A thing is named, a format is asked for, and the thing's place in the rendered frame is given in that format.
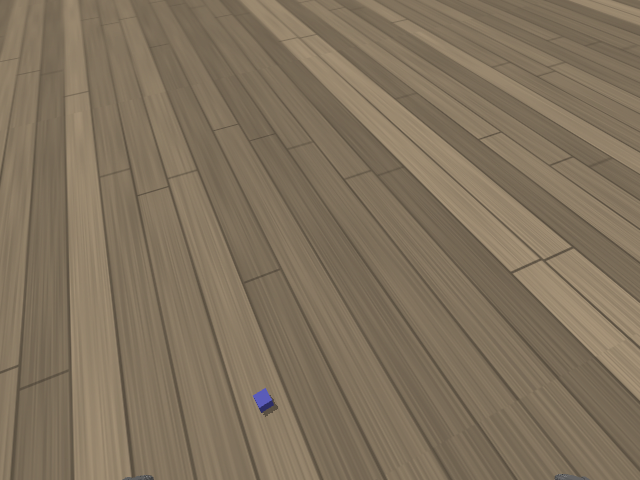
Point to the cube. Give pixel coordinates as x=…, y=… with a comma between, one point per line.
x=263, y=400

